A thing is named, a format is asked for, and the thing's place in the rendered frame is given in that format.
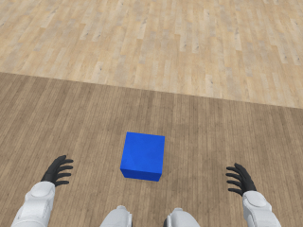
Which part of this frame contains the left robot thigh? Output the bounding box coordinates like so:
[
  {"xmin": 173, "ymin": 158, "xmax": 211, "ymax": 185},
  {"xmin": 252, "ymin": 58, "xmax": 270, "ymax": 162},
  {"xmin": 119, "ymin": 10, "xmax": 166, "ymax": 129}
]
[{"xmin": 99, "ymin": 209, "xmax": 133, "ymax": 227}]

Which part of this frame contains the left robot forearm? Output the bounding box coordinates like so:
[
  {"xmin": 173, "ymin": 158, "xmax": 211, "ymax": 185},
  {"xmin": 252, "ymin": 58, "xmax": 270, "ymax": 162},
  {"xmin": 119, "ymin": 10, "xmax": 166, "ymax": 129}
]
[{"xmin": 10, "ymin": 181, "xmax": 56, "ymax": 227}]

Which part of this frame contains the right robot forearm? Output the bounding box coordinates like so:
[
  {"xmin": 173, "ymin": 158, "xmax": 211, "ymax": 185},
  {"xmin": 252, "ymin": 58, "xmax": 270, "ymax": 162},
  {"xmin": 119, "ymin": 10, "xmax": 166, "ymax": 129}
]
[{"xmin": 242, "ymin": 190, "xmax": 281, "ymax": 227}]

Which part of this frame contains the robot right hand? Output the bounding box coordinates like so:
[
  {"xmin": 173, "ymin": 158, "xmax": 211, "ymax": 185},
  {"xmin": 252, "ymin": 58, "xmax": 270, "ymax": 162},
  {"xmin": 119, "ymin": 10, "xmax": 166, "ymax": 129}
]
[{"xmin": 225, "ymin": 163, "xmax": 257, "ymax": 196}]

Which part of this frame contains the right robot shin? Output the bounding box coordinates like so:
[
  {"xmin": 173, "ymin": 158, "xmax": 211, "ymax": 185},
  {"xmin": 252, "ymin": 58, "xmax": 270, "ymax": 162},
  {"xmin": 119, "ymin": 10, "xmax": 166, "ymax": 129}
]
[{"xmin": 172, "ymin": 207, "xmax": 183, "ymax": 213}]

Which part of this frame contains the robot left hand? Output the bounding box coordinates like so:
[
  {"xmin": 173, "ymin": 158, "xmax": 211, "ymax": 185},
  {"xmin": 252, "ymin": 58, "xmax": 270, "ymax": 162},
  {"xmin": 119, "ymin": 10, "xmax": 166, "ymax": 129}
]
[{"xmin": 41, "ymin": 155, "xmax": 74, "ymax": 187}]

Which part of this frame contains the carton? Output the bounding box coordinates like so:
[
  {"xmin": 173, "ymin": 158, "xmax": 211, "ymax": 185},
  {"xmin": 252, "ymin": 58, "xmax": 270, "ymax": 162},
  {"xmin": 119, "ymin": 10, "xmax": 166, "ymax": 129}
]
[{"xmin": 120, "ymin": 131, "xmax": 165, "ymax": 182}]

